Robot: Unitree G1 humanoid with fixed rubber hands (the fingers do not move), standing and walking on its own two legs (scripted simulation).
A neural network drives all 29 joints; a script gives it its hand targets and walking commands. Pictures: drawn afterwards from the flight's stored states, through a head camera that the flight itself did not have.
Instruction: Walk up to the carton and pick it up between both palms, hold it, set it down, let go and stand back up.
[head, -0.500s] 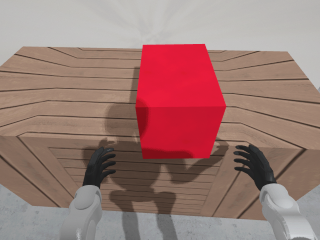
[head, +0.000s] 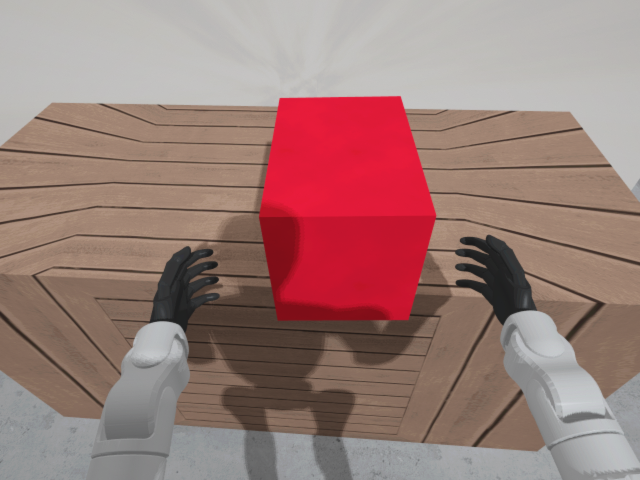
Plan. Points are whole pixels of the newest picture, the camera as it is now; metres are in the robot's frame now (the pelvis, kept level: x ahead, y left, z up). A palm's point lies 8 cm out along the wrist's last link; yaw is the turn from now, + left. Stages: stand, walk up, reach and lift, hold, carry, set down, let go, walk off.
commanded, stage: reach and lift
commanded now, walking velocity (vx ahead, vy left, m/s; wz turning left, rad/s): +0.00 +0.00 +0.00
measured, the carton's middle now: (341, 204) +0.50 -0.03 +0.07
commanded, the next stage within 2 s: none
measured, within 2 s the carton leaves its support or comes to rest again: neither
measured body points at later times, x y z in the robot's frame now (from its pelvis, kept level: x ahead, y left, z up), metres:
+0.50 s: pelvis -0.02 +0.01 +0.00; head -0.02 +0.01 +0.45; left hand +0.38 +0.19 +0.14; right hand +0.39 -0.21 +0.14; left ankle +0.00 +0.11 -0.75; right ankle -0.04 -0.09 -0.75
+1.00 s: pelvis -0.01 +0.01 +0.00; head +0.01 +0.00 +0.45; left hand +0.44 +0.20 +0.19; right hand +0.45 -0.21 +0.20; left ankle +0.00 +0.11 -0.75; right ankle -0.04 -0.09 -0.75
